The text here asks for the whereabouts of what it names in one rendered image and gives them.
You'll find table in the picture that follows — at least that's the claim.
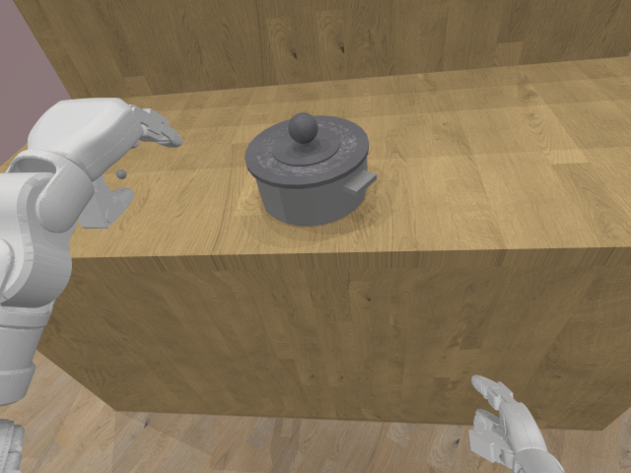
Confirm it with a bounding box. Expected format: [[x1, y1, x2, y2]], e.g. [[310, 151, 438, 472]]
[[0, 0, 631, 431]]

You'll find pot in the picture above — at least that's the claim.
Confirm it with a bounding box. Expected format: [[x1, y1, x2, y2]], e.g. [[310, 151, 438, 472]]
[[256, 158, 377, 227]]

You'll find left robot hand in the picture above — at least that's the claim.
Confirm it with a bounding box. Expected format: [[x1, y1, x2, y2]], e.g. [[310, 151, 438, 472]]
[[28, 98, 183, 229]]

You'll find right robot forearm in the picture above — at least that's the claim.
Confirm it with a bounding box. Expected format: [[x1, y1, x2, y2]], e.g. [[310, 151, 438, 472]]
[[513, 448, 565, 473]]

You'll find right robot hand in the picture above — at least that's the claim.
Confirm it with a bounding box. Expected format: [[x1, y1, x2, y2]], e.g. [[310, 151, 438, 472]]
[[468, 374, 548, 472]]

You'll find robot left upper arm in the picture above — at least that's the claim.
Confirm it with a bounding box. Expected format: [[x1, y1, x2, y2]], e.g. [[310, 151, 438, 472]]
[[0, 419, 25, 473]]

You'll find knob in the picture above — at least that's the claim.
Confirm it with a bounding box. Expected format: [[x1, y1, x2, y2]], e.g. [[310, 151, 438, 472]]
[[288, 112, 318, 144]]

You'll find left robot forearm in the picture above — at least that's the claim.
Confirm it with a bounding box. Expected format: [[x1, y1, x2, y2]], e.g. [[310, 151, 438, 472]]
[[0, 149, 95, 406]]

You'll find lid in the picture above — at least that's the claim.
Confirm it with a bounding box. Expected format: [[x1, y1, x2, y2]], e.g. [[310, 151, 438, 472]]
[[245, 115, 369, 189]]

